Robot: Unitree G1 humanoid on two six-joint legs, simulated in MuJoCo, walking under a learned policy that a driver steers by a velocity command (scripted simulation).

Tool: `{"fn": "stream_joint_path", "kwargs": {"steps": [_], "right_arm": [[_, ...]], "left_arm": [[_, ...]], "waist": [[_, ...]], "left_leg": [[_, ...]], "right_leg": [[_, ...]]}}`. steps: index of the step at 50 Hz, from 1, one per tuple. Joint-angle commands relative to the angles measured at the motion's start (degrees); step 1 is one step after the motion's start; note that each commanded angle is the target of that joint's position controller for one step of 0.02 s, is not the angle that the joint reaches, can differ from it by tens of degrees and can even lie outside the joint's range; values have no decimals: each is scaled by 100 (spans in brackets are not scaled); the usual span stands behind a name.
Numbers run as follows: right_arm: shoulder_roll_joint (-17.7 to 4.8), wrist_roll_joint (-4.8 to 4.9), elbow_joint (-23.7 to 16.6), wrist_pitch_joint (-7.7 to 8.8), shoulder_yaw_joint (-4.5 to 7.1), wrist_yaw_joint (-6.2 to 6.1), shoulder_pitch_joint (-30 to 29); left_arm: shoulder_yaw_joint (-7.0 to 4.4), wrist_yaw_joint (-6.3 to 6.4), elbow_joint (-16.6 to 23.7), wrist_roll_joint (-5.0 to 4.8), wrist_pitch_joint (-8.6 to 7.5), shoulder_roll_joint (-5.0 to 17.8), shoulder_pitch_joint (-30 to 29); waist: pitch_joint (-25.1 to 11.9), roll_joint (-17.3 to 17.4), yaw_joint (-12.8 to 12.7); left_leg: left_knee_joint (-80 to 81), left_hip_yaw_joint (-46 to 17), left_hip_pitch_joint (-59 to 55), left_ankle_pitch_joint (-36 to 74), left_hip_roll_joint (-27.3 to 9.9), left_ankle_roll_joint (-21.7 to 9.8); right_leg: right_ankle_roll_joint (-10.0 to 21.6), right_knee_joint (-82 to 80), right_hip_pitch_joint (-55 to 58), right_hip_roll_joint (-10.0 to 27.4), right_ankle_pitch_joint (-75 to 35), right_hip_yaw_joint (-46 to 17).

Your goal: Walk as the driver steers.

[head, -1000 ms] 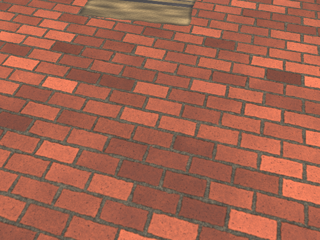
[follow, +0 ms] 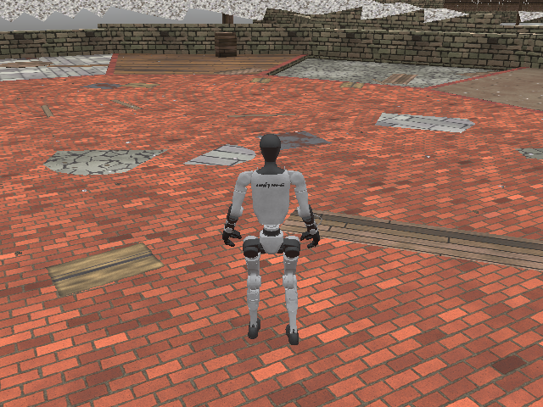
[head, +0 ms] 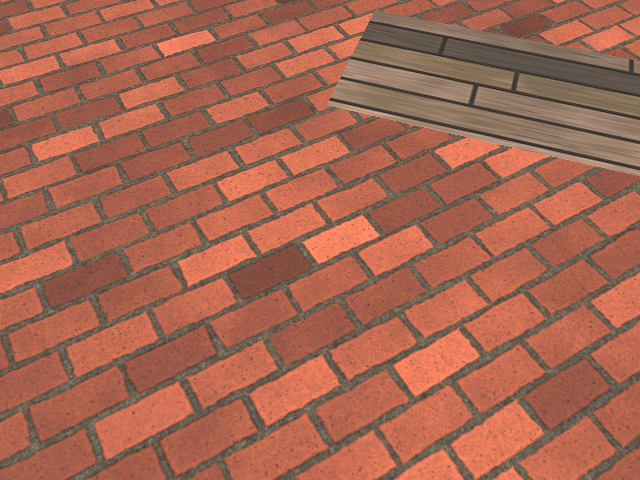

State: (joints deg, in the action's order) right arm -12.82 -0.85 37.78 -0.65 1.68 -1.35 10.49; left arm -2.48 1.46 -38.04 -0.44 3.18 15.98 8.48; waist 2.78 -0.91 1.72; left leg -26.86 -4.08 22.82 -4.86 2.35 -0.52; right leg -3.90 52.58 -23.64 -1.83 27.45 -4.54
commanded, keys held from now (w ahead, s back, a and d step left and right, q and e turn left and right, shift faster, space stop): shift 0.86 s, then w+shift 0.14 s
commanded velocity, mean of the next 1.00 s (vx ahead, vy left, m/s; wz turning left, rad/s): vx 0.05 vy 0.00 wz -0.05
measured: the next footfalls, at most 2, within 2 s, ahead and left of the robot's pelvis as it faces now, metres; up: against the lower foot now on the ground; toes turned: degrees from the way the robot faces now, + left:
right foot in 0.08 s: +0.04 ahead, -0.12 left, +0.00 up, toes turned +2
left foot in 1.18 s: +0.26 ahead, +0.15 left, +0.00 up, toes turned +1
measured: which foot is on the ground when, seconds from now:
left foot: down 0.00-0.90, up 0.92-1.00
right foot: up 0.00-0.06, down 0.08-1.00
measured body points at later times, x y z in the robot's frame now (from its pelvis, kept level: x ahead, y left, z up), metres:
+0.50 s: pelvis +0.04 -0.02 +0.00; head +0.05 -0.03 +0.45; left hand +0.14 +0.21 -0.12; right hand +0.16 -0.28 -0.11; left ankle +0.10 +0.11 -0.73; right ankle +0.00 -0.13 -0.73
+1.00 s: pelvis +0.08 -0.02 +0.01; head +0.07 -0.01 +0.46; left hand +0.09 +0.24 -0.13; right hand +0.18 -0.28 -0.12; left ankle +0.09 +0.11 -0.70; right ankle +0.00 -0.13 -0.73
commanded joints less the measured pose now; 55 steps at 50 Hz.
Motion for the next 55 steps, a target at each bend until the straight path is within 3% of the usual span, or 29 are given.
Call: {"fn": "stream_joint_path", "kwargs": {"steps": [1,3,4,5,6,7,8,10,14,15,21,29,43,44,45,46,47,48,50,51,53,55], "right_arm": [[-940,43,-335,19,285,-37,-63],[-901,105,-267,-6,266,-54,10],[-833,113,-174,14,247,-52,212],[-728,57,-171,62,213,-33,254],[-486,30,-325,138,172,-4,50],[-620,-27,-312,181,206,-2,-188],[-558,-39,-259,207,212,16,-228],[-524,-88,-108,200,220,8,-70],[-543,-4,42,206,236,17,75],[-567,-12,83,212,242,12,38],[-533,14,263,219,244,-23,57],[-530,52,496,137,257,-97,0],[-512,77,1188,27,277,-161,-167],[-423,85,1337,17,261,-152,-11],[-506,164,1349,31,299,-134,-110],[-582,251,1133,120,302,-87,-617],[-628,372,867,263,283,-29,-1132],[-696,417,779,408,301,14,-1326],[-639,345,862,624,298,121,-1172],[-601,309,906,689,291,177,-1138],[-387,212,1005,727,229,256,-1153],[-325,209,1097,686,193,305,-942]], "left_arm": [[-105,-30,187,-8,-100,390,316],[-125,-81,8,25,-116,344,606],[-130,-95,22,101,-124,389,567],[-147,-84,109,211,-141,585,546],[-168,-106,-39,298,-186,662,490],[-54,-129,121,320,-258,314,131],[6,-121,100,323,-328,139,-29],[-34,-104,-33,220,-426,274,160],[6,-62,-191,167,-470,195,457],[1,-52,-212,143,-475,181,537],[-22,-44,-371,92,-489,141,715],[-58,-42,-605,61,-465,93,824],[-81,6,-1191,49,-493,114,998],[-102,16,-1334,32,-478,128,1251],[-203,31,-1355,-38,-457,430,1402],[-291,42,-1327,-91,-494,759,1567],[-364,71,-1264,-108,-587,1005,1463],[-330,87,-1245,-63,-714,880,1401],[-270,46,-1269,-73,-853,598,1406],[-263,13,-1269,-93,-846,542,1436],[-254,-34,-1297,-58,-760,523,1485],[-275,-60,-1390,-54,-656,637,1606]], "waist": [[-1023,1297,-40],[-913,1183,-214],[-825,1025,-203],[-759,554,-163],[-638,-819,-15],[-348,-808,-80],[-262,-727,-9],[-199,-588,-40],[20,-288,-39],[14,-118,-95],[-304,135,-138],[-472,97,-159],[-255,72,-155],[-463,-65,-203],[-197,-387,-344],[329,-766,-556],[900,-1063,-675],[1182,-822,-667],[934,-425,-570],[685,-354,-577],[474,-451,-621],[362,-630,-513]], "left_leg": [[919,-1454,-1051,-592,-1229,-1130],[880,-1362,-624,-1242,-1141,-919],[810,-1218,-305,-1631,-1018,-655],[405,-923,157,-1876,-822,-330],[-28,7,-48,-1653,-203,8],[-180,26,-415,-1241,-219,181],[-88,-33,-728,-819,-269,203],[-38,-80,-1027,-423,-292,222],[34,-177,-1078,-421,-370,106],[37,-205,-1076,-378,-377,104],[-56,-252,-1212,304,-421,76],[-239,-248,-1358,765,-432,-2],[-120,-220,-1503,628,-395,0],[-266,42,-1499,-567,-163,2],[-773,394,-868,-2108,147,12],[-1313,602,229,-2435,147,5],[-2000,391,1266,-2125,-250,-103],[-2392,76,2052,-2029,-569,-191],[-2343,0,2775,-1571,-880,-259],[-1988,125,2539,-1364,-883,-246],[-1244,594,1318,-1141,-574,-101],[-809,933,44,-608,-248,34]], "right_leg": [[148,-1291,528,56,-453,267],[430,-2392,1192,-40,-1212,433],[599,-2633,1490,31,-1388,341],[848,-2801,1746,591,-1378,-267],[1222,-3162,865,1097,-604,-957],[1300,-3564,314,1216,-193,-1190],[1124,-3545,153,1076,64,-1055],[874,-3440,84,834,109,-795],[755,-3328,63,614,-57,-585],[761,-3280,113,573,-225,-541],[747,-2959,580,448,-1406,-319],[693,-2799,805,352,-2224,-155],[645,-3026,807,330,-2051,-88],[756,-3260,939,319,-746,-136],[1077,-3608,1001,553,1098,-617],[1513,-4284,1164,1284,2524,-1667],[1942,-4905,1300,2111,2814,-2710],[2095,-5016,1679,2361,2215,-3031],[1881,-4759,2709,2222,908,-2446],[1707,-4696,2862,2003,424,-1947],[1483,-4476,2325,1387,-799,-943],[1400,-4138,1563,1169,-1659,-474]]}}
